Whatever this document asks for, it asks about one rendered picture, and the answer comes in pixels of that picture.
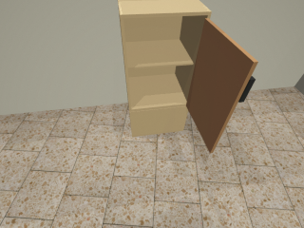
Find handle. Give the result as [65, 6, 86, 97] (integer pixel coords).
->
[238, 76, 256, 103]

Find cupboard door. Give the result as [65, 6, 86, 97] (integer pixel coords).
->
[186, 18, 258, 154]

